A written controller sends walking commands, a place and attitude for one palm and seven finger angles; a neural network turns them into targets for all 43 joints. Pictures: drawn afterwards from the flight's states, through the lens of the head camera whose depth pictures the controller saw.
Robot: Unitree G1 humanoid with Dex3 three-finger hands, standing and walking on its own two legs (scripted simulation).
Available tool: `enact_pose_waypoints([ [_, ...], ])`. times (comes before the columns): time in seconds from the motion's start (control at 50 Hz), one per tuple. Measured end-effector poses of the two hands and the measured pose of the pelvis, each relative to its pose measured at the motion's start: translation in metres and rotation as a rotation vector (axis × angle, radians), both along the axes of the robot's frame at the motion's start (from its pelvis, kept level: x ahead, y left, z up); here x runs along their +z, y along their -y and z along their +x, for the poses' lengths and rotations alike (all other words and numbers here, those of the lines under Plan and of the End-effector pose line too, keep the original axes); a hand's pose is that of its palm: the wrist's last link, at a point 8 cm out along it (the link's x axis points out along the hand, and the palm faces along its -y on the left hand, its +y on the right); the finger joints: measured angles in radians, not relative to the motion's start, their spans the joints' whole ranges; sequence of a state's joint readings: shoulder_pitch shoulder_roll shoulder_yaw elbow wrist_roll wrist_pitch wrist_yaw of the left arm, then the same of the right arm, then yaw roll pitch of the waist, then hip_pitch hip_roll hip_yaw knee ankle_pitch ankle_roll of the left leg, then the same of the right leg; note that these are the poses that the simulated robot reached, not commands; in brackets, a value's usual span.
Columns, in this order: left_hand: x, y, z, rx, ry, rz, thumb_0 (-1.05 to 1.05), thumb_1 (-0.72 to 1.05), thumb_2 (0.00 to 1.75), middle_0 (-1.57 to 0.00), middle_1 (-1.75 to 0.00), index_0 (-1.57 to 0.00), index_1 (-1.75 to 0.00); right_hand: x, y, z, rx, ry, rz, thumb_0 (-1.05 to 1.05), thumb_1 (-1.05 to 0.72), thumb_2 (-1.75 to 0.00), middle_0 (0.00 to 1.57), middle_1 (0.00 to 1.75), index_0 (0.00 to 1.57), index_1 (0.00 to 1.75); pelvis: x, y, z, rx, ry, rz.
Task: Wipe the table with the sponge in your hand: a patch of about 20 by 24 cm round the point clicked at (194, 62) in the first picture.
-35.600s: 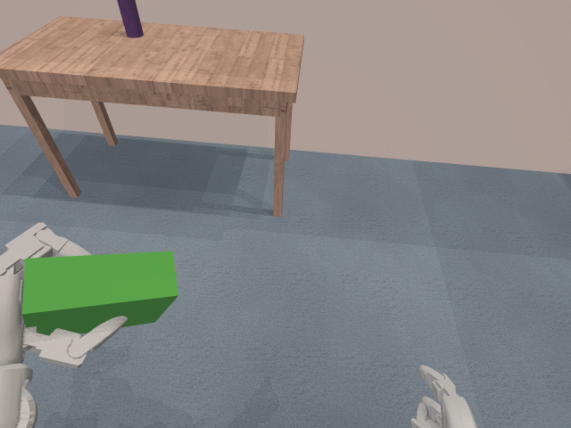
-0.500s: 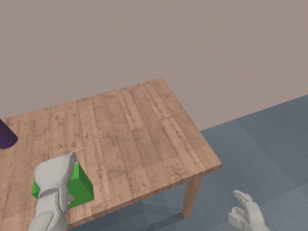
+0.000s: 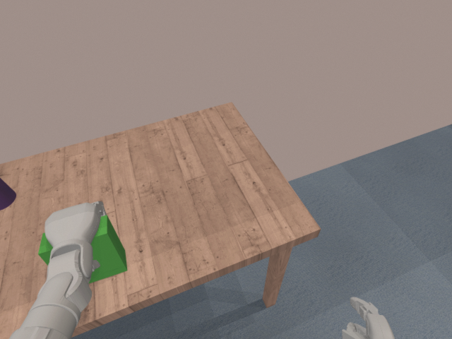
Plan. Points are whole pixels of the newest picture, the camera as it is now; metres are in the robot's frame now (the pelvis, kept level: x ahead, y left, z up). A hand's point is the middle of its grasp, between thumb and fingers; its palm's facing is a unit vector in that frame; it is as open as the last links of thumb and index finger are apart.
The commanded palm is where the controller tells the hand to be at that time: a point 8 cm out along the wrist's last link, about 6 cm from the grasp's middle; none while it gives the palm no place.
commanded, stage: wipe forward along the first lane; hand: left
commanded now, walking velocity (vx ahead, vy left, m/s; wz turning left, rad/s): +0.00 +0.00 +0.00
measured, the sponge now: (91, 259) +0.26 +0.32 -0.05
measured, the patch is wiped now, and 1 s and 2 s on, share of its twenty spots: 0.10 0.45 0.55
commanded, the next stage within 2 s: slide across to the middle lane in 1.18 s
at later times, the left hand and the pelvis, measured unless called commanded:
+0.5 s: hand (83, 221) +0.31 +0.35 +0.00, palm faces -0.15 +0.00 -0.99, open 9.6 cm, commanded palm +0.31 +0.35 +0.02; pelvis -0.01 -0.01 -0.02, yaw +0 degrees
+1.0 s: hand (79, 199) +0.36 +0.38 +0.00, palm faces -0.17 +0.01 -0.99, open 9.6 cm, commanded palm +0.36 +0.37 +0.03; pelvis -0.02 -0.01 -0.03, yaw -1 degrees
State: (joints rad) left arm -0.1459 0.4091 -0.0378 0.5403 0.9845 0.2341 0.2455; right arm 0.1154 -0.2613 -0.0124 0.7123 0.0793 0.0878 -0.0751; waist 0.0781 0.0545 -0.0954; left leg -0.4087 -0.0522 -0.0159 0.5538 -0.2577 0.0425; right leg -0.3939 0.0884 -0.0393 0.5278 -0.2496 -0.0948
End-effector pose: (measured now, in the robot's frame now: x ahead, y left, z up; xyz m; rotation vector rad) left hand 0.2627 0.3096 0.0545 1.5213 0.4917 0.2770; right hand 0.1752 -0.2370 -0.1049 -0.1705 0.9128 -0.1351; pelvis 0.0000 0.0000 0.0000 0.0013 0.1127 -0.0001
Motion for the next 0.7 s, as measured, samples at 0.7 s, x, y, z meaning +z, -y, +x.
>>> enact_pose_waypoints([
  [0.7,-0.002,-0.035,0.060,0.013,-0.039,0.061,0.02,-0.56,1.17,-0.83,-1.36,-0.84,-1.39,-0.037,0.046,-0.100,-0.115,-0.203,-0.030,0.01,-0.91,-0.90,0.20,0.30,0.20,0.30,-0.023,0.017,-0.022,0.000,-0.132,-0.016],
])
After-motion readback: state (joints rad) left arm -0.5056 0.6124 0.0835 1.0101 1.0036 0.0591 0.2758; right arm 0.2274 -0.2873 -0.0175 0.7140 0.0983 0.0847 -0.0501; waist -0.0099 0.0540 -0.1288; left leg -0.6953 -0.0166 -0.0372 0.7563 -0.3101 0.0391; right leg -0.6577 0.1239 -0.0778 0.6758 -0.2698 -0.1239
